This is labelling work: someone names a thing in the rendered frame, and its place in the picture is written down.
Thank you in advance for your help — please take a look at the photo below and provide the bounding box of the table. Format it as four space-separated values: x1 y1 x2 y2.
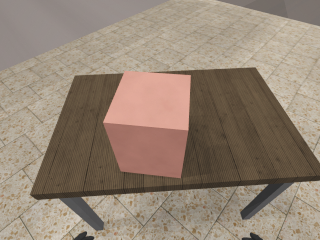
30 67 320 231

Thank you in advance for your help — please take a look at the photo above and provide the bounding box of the carton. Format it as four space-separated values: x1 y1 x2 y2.
103 71 191 178

